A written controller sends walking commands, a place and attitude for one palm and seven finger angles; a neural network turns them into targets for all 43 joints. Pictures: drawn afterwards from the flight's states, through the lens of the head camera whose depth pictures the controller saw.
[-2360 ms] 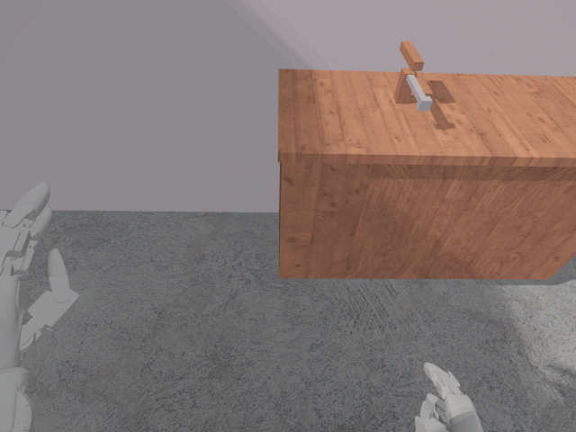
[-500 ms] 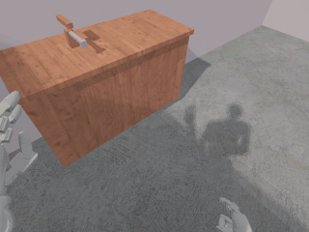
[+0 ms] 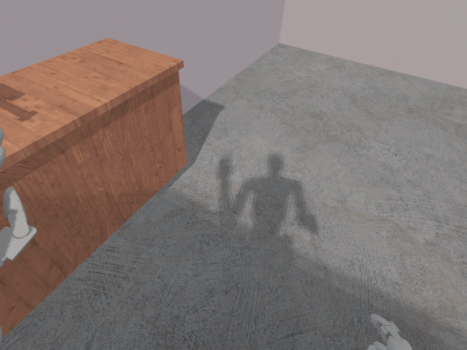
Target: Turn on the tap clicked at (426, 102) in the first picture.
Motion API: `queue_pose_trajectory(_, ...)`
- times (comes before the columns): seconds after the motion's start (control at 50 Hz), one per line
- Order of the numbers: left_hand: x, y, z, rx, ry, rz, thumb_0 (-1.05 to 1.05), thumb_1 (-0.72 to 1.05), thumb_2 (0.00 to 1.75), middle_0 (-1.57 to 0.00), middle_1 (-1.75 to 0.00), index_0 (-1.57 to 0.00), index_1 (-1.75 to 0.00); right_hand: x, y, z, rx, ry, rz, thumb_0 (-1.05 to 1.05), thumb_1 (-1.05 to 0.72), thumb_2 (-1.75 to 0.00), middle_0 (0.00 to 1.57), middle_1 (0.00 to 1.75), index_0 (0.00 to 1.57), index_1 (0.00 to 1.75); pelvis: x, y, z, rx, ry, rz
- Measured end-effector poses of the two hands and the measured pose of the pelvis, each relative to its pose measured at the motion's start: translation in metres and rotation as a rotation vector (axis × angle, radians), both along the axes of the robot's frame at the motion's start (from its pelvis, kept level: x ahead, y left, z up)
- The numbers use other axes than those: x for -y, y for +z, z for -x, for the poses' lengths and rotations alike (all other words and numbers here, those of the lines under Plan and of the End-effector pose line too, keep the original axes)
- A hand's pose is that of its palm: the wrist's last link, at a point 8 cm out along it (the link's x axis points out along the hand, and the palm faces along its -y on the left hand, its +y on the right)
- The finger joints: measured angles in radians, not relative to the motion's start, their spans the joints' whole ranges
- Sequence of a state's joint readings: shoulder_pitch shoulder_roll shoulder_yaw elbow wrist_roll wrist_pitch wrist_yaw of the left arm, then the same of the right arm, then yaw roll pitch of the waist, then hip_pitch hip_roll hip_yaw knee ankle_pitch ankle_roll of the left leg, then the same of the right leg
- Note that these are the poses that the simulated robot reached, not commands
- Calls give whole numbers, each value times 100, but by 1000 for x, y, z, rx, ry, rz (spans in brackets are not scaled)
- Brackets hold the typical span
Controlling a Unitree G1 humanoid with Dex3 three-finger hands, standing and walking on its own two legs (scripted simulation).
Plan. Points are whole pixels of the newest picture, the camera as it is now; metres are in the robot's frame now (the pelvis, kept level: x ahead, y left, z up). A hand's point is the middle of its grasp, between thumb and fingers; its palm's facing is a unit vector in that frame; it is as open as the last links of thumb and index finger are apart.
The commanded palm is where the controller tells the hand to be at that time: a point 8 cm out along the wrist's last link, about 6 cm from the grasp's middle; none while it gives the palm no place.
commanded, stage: walk to a spot facing it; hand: left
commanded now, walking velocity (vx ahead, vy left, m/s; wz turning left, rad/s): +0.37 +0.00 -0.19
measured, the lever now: out of the picture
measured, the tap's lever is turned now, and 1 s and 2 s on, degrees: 0 0 0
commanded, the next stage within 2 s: turn to face it in 0.82 s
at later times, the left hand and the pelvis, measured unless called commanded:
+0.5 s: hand (146, 157) +0.35 +0.16 +0.19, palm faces +0.36 -0.81 -0.47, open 7.4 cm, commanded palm +0.29 +0.20 +0.19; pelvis +0.12 -0.07 +0.01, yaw -2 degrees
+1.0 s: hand (178, 107) +0.48 +0.13 +0.20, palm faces +0.44 -0.75 -0.48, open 7.4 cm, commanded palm +0.43 +0.17 +0.19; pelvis +0.28 -0.11 -0.01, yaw +2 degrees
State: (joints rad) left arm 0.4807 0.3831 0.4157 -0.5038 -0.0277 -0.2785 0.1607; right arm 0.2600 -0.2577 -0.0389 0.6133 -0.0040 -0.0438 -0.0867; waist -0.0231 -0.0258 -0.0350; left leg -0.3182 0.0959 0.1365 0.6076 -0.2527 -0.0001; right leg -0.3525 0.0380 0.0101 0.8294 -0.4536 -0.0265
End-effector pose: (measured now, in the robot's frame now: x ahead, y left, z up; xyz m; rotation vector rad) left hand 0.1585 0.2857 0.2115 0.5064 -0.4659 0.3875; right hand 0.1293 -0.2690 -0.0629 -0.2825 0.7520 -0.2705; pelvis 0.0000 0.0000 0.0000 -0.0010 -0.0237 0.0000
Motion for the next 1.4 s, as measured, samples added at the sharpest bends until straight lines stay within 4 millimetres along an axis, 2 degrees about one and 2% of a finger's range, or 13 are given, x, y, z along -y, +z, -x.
queue_pose_trajectory(0.08, 3, -10, -30, -62, 20, 64, 1, 89, 90, -21, -31, -21, -31, -23, -2, -13, 40, 10, -91, 1, -91, -90, 19, 30, 20, 30, 6, 7, -14, 3, -13, 13)
queue_pose_trajectory(0.18, 39, -16, -59, -144, -31, 59, 1, 89, 90, -20, -31, -21, -30, -40, -14, -28, 24, 46, -191, 1, -90, -90, 20, 30, 20, 30, 22, 10, -32, -4, -40, 16)
queue_pose_trajectory(0.32, 84, -13, -97, -144, -59, -26, 1, 89, 90, -21, -31, -21, -31, -9, -51, -58, -88, 68, -220, 1, -90, -90, 20, 30, 21, 30, 56, -6, -61, -14, -34, 4)
queue_pose_trajectory(0.46, 89, -4, -135, -187, -24, -27, 1, 89, 90, -21, -31, -22, -31, 44, -28, -99, -135, 19, -129, 1, -90, -90, 20, 30, 20, 30, 68, 12, -106, -46, -39, -29)
queue_pose_trajectory(0.56, 89, -6, -168, -174, -27, -5, 1, 89, 90, -21, -31, -22, -31, 63, -11, -144, -97, 17, -59, 1, -91, -90, 20, 30, 20, 30, 70, 13, -142, -43, -32, -38)
queue_pose_trajectory(0.68, 83, -15, -217, -66, -62, 20, 1, 89, 90, -21, -31, -22, -31, 59, -9, -210, 20, 0, -18, 1, -91, -90, 19, 30, 20, 30, 61, -9, -192, -11, -55, -37)
queue_pose_trajectory(0.78, 84, -10, -260, -57, -75, 18, 1, 89, 90, -21, -31, -21, -31, 30, -8, -248, 58, 34, -113, 1, -91, -90, 19, 30, 20, 30, 68, -4, -215, -4, -31, -25)
queue_pose_trajectory(0.92, 109, 13, -270, -92, -46, -61, 1, 89, 90, -21, -31, -21, -31, 14, -20, -275, 7, 95, -238, 1, -90, -90, 20, 30, 20, 30, 90, 6, -254, -27, -10, 17)
queue_pose_trajectory(1.06, 121, -9, -291, -141, 101, -2, 1, 89, 90, -21, -31, -22, -31, 51, -55, -308, -132, 148, -199, 1, -90, -90, 20, 30, 21, 30, 116, -4, -293, -13, 73, -4)
queue_pose_trajectory(1.16, 116, -22, -309, -199, 136, 53, 1, 89, 90, -21, -31, -22, -31, 79, -34, -343, -149, 156, -96, 1, -90, -90, 20, 30, 20, 30, 119, 6, -312, -22, 109, -32)
queue_pose_trajectory(1.24, 112, -18, -318, -164, 104, 41, 1, 89, 90, -21, -31, -22, -31, 84, -11, -379, -90, 172, -13, 1, -91, -90, 20, 30, 20, 30, 115, 5, -325, -36, 150, -23)
queue_pose_trajectory(1.32, 100, -12, -318, -68, 71, -2, 1, 89, 90, -21, -31, -22, -31, 73, -1, -414, 1, 178, 32, 1, -91, -90, 19, 30, 20, 30, 102, -9, -335, -32, 169, -11)
queue_pose_trajectory(1.4, 86, 1, -314, -62, 97, -66, 1, 89, 90, -21, -31, -22, -31, 41, 7, -431, 23, 249, -42, 1, -91, -90, 19, 30, 20, 30, 105, 0, -341, -29, 218, 32)
